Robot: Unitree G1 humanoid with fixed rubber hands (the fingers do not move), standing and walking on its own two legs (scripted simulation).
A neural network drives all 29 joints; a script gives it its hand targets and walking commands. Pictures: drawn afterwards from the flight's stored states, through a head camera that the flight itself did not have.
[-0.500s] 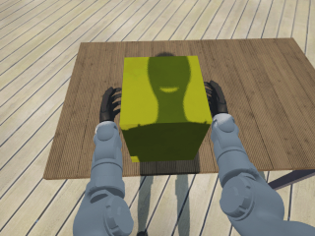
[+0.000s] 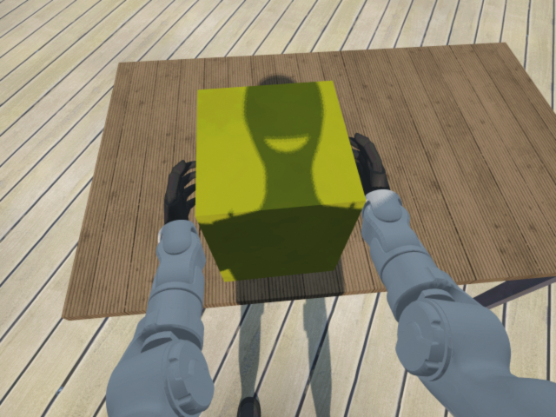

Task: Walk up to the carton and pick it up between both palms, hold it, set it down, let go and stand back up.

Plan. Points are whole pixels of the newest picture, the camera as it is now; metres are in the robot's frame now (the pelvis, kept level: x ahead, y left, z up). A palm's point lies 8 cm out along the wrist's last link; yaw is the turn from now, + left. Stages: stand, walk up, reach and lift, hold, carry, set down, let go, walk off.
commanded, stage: set down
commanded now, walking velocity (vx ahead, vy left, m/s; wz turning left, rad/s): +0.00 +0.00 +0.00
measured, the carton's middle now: (273, 190) +0.45 +0.08 -0.01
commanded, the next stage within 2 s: none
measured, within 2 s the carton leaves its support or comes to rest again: neither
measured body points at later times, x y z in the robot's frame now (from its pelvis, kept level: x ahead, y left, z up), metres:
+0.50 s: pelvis -0.02 +0.00 -0.01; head +0.08 +0.01 +0.43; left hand +0.38 +0.25 +0.01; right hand +0.45 -0.08 +0.02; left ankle +0.01 +0.12 -0.74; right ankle -0.05 -0.12 -0.74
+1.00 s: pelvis -0.04 +0.02 -0.01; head +0.03 +0.03 +0.43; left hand +0.33 +0.24 -0.01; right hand +0.39 -0.11 -0.01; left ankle +0.01 +0.12 -0.74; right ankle -0.05 -0.12 -0.74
